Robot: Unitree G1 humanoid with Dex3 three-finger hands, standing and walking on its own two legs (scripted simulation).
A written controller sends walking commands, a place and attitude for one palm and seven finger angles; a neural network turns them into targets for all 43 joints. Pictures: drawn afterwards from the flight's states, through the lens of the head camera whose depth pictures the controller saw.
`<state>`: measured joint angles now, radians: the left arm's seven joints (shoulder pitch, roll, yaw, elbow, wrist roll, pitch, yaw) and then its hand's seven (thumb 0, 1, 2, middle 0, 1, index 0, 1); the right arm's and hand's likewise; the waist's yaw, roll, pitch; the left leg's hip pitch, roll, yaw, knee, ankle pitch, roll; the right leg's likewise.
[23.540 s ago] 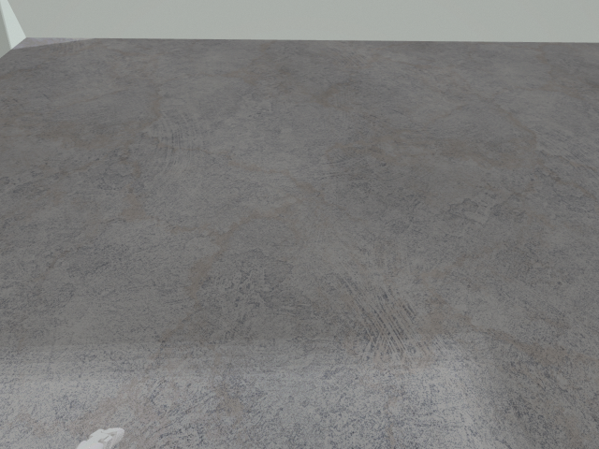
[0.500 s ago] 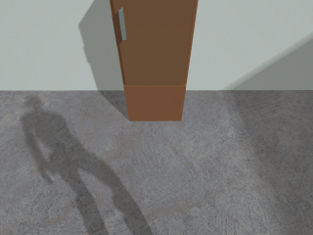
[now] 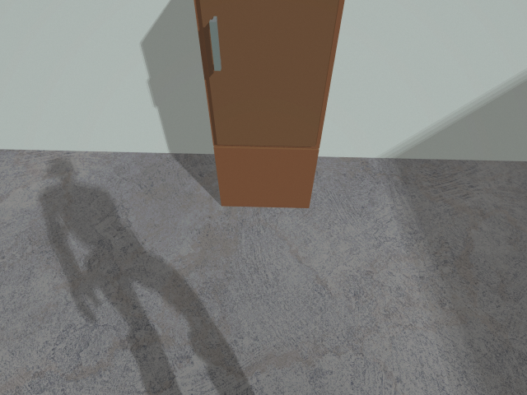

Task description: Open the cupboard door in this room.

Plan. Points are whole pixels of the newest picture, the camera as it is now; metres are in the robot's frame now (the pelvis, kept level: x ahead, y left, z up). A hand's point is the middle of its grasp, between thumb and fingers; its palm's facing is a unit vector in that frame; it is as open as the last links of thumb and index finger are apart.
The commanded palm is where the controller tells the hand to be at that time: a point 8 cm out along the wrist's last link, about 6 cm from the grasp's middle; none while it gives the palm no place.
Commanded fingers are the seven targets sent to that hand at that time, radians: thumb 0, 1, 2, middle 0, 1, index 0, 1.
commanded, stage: look at it before walking up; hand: left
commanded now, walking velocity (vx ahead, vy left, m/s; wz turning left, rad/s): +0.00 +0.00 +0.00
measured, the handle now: (216, 43) +1.09 +0.22 +0.07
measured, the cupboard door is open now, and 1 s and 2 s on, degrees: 0 0 0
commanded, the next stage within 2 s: walk to a spot facing it in 0.40 s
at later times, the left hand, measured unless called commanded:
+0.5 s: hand out of the picture -0.02 +0.17 -0.18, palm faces +0.02 -0.99 -0.16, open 7.3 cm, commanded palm none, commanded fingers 0.00 0.90 0.90 -0.20 -0.30 -0.20 -0.30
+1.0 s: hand out of the picture +0.04 +0.15 -0.17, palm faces +0.08 -0.98 -0.20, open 7.3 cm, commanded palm none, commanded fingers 0.00 0.90 0.90 -0.20 -0.30 -0.20 -0.30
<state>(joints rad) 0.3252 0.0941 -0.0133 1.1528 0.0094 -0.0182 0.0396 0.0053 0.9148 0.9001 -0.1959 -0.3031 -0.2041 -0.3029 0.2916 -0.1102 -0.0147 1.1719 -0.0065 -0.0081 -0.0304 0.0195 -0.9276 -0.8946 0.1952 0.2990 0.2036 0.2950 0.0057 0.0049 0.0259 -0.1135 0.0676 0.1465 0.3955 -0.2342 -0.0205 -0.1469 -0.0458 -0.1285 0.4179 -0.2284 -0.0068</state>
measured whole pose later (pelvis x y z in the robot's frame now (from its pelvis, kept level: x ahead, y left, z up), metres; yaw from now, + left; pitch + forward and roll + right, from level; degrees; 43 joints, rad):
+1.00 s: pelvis +0.08 -0.02 +0.00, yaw -2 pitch +0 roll +2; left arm 0.40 0.11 0.04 1.11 0.02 -0.07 0.02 0.00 0.91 0.90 -0.19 -0.30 -0.20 -0.30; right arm 0.31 -0.15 -0.06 1.14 -0.02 0.01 0.01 0.01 -0.91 -0.89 0.19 0.30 0.20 0.29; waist 0.03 0.01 0.03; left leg -0.44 0.07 0.08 1.09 -0.32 0.02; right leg -0.15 -0.04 -0.18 0.48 -0.34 -0.06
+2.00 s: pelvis +0.48 -0.02 +0.00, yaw +2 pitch -1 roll +1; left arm 0.20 0.16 0.05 1.03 0.01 -0.07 0.02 -0.02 0.96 0.90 -0.20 -0.30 -0.21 -0.30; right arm 0.29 -0.16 -0.05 1.11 -0.02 0.00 0.01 0.01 -0.91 -0.89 0.19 0.30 0.20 0.29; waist -0.01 0.03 0.08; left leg -0.43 0.08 0.06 1.09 -0.37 -0.01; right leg -0.24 -0.06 -0.17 0.48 -0.23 -0.04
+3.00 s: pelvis +0.49 -0.08 -0.01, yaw +2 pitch -1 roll +0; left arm 0.19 0.17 0.03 1.05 0.01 0.00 0.03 0.00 0.93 0.90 -0.20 -0.30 -0.21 -0.30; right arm 0.26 -0.15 -0.03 1.12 -0.01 0.02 -0.02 0.01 -0.91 -0.89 0.19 0.30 0.20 0.29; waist 0.00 -0.01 0.05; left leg -0.15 0.03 0.02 0.48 -0.34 -0.01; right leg -0.29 0.00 -0.13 0.50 -0.20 -0.06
